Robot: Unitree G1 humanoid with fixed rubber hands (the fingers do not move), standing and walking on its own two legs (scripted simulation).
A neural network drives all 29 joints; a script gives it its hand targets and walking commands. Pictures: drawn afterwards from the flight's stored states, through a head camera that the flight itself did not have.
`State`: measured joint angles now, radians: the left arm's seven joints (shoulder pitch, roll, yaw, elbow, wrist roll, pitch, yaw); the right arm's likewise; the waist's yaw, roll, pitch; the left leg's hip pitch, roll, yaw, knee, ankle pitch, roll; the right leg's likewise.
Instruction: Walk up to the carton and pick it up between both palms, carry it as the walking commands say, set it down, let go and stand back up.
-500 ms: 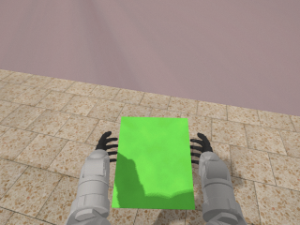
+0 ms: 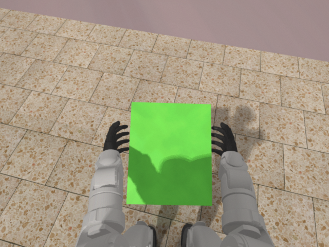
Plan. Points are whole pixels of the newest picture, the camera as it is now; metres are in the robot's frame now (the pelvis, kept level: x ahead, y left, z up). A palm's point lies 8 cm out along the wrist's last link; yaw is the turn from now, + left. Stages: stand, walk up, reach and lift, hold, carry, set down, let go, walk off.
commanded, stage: set down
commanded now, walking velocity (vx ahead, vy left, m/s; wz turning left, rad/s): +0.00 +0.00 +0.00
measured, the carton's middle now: (169, 152) +0.38 +0.01 -0.12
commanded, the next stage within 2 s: none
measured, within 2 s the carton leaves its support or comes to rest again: neither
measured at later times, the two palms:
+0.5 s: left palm (120, 151) +0.37 +0.16 -0.12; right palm (218, 151) +0.39 -0.14 -0.12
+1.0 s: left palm (124, 153) +0.40 +0.16 -0.20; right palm (210, 153) +0.41 -0.13 -0.20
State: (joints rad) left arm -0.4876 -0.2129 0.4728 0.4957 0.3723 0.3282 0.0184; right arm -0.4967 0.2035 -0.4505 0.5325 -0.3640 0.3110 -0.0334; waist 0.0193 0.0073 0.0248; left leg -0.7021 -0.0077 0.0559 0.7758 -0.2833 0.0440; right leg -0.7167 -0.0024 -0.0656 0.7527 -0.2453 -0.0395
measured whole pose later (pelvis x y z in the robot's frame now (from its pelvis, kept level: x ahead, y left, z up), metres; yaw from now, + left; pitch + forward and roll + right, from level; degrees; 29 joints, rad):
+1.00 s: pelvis -0.02 -0.01 -0.14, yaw +2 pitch +38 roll +0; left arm -0.75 -0.10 0.45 0.58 0.26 0.30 0.05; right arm -0.73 0.13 -0.44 0.57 -0.24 0.30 -0.12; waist 0.02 -0.01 -0.21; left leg -1.62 -0.01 0.03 1.43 -0.48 0.03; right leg -1.64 0.03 -0.04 1.42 -0.45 -0.04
